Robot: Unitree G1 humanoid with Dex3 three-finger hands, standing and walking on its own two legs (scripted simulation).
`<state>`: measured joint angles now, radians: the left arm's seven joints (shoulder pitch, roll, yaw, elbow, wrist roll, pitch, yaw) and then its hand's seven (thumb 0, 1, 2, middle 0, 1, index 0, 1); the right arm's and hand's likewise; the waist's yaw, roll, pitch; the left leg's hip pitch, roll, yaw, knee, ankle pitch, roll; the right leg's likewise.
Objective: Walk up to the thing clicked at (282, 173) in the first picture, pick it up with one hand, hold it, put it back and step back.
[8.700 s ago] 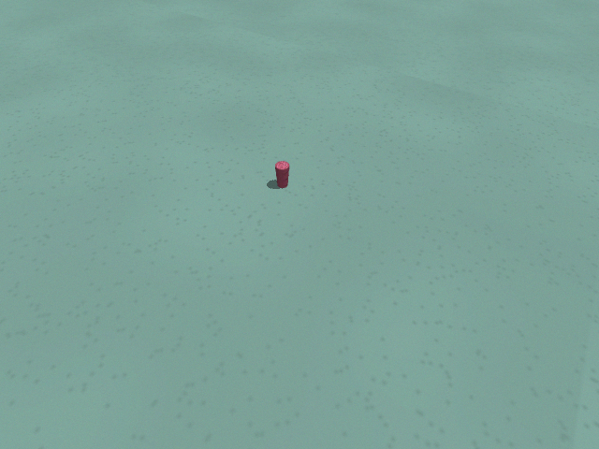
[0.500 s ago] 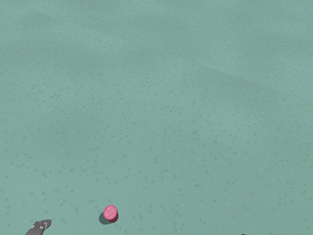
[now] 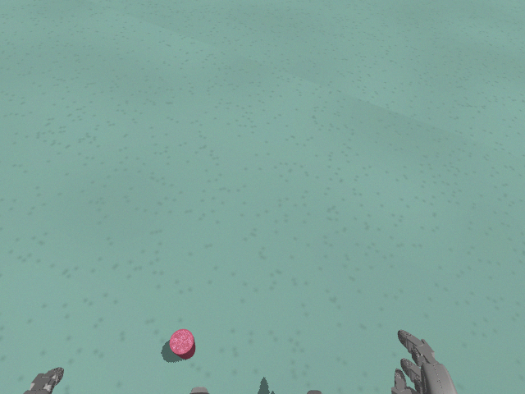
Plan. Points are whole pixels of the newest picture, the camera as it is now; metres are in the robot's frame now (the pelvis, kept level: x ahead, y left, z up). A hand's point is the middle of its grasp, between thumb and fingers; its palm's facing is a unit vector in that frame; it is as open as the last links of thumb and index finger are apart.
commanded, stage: go down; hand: left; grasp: from the side
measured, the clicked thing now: (184, 345) +0.35 +0.20 -0.64
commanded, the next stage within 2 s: none
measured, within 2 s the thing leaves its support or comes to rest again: neither
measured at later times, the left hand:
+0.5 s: hand (82, 368) +0.23 +0.32 -0.22, palm faces +0.05 -0.93 -0.37, open 16.6 cm
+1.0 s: hand (80, 353) +0.27 +0.35 -0.27, palm faces +0.09 -0.95 -0.30, open 16.2 cm
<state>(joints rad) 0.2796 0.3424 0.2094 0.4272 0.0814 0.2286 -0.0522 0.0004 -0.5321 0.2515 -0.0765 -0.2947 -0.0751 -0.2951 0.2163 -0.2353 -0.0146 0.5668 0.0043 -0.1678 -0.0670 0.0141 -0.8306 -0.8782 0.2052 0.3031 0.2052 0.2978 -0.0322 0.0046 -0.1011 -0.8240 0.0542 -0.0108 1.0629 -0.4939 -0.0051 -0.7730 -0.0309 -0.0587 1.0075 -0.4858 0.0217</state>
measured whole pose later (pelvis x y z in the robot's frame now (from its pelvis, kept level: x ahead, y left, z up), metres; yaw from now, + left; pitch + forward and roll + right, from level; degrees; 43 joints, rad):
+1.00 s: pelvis -0.07 +0.00 -0.22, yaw -3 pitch +33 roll -5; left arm -0.30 0.67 0.62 0.90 -0.07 -0.43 -0.46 0.00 -0.29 0.21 -0.03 -0.19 -0.03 -0.18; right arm 0.09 -0.31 0.03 0.66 -0.02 -0.14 -0.02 0.01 -0.86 -0.89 0.21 0.30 0.21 0.30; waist -0.04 -0.02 -0.15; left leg -1.86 0.06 -0.08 1.95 -0.66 -0.01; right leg -1.79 -0.03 -0.07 1.90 -0.67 0.01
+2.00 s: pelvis -0.09 +0.00 -0.32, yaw -6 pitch +31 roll -7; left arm -0.47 0.83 0.78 1.00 -0.15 -0.45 -0.67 -0.01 -0.46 0.17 -0.02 -0.14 -0.02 -0.14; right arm 0.07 -0.35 0.09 0.69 -0.05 -0.17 -0.02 0.01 -0.90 -0.90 0.21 0.30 0.21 0.30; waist -0.06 -0.04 -0.08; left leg -2.13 0.05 -0.12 2.26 -0.67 0.00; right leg -2.05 -0.02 -0.08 2.18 -0.67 0.02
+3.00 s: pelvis -0.09 +0.01 -0.40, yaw -11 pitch +21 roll -11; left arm -0.52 0.87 0.80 1.31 -0.27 -0.80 -0.73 -0.01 -0.57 0.10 -0.06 -0.12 -0.04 -0.14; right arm -0.11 -0.37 0.29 0.65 -0.19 -0.18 0.02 0.01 -0.90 -0.90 0.21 0.30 0.21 0.30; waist -0.15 -0.20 0.13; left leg -2.24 0.05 -0.25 2.55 -0.71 -0.01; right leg -2.12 0.02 -0.15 2.41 -0.66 0.03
